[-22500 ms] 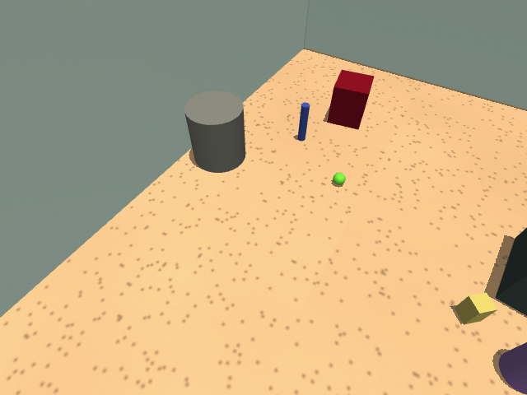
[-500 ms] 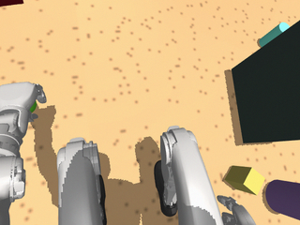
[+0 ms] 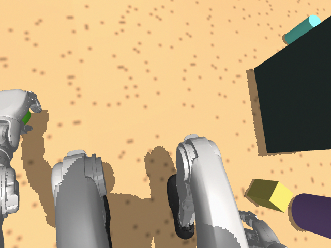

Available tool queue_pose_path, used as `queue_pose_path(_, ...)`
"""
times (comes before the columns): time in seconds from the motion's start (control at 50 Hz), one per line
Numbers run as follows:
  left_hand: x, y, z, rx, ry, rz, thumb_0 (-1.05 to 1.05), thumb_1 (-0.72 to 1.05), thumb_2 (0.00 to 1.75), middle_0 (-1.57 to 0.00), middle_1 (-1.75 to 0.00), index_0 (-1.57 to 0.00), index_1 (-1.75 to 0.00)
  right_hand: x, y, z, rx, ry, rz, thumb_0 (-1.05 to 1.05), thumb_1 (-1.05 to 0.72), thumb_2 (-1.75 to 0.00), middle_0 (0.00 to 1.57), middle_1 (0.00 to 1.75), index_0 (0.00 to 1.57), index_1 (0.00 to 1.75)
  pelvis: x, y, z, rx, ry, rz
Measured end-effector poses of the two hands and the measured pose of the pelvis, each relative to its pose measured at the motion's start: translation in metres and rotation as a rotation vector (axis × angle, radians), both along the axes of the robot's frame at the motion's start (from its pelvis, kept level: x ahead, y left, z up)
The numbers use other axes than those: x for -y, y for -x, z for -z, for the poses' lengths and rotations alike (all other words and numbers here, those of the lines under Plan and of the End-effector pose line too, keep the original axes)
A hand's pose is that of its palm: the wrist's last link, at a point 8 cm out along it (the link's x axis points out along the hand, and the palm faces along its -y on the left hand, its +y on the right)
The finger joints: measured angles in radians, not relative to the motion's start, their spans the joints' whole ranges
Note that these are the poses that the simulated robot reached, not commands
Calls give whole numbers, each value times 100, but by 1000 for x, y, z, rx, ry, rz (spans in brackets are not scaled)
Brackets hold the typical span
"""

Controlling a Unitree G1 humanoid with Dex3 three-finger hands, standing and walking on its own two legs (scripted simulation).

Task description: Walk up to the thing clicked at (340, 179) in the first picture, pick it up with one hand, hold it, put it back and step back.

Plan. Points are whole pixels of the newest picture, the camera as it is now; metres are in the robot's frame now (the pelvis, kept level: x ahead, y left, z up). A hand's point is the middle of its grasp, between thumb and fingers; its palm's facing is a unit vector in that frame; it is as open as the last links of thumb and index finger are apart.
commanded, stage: lower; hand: left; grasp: from above
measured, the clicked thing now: (15, 114) +0.43 +0.32 -0.20
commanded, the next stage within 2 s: rest in 0.08 s
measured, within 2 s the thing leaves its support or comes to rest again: rests again in 1.24 s
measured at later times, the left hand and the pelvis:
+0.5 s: hand (30, 119) +0.42 +0.30 -0.24, palm faces -0.46 -0.12 -0.88, open 6.6 cm; pelvis +0.01 +0.00 -0.03, yaw -2 degrees
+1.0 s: hand (34, 120) +0.43 +0.30 -0.27, palm faces -0.45 -0.12 -0.89, open 6.3 cm; pelvis +0.01 +0.00 -0.04, yaw -5 degrees
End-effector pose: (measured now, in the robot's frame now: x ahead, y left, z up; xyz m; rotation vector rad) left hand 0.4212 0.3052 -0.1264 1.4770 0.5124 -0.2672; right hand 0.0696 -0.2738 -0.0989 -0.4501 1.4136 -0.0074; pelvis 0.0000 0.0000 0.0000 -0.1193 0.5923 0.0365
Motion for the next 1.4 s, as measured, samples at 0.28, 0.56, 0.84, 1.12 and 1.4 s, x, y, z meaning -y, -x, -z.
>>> queue_pose_path(0.28, 0, -4, 33, 20, 3, -12, -8, 27, 44, -67, -52, -99, -58, 4, 1, 14, -45, 14, -24, 0, -92, -90, 20, 30, 20, 30, 1, -5, 18, 9, 9, 14)
queue_pose_path(0.56, 2, -11, 57, 26, 23, -29, -8, 28, 44, -66, -52, -100, -58, 0, 2, 24, -70, -10, -76, 0, -91, -90, 20, 30, 20, 30, 1, -8, 32, 38, 23, 29)
queue_pose_path(0.84, 3, -11, 75, 21, 31, -22, -8, 30, 42, -64, -54, -102, -60, -1, 13, 20, -78, -3, -129, 0, -91, -90, 20, 30, 20, 30, -2, -6, 43, 82, 46, 43)
queue_pose_path(1.12, 5, -14, 87, 33, 34, -14, -8, 30, 43, -64, -55, -101, -60, -9, 17, 11, -89, -19, -175, 0, -91, -90, 20, 30, 20, 30, -6, -6, 44, 98, 71, 51)
queue_pose_path(1.4, 4, -14, 95, 25, 27, -22, -8, 29, 43, -65, -53, -99, -58, -16, 14, 7, -72, -45, -220, 0, -91, -90, 20, 30, 20, 30, -9, -5, 44, 109, 86, 56)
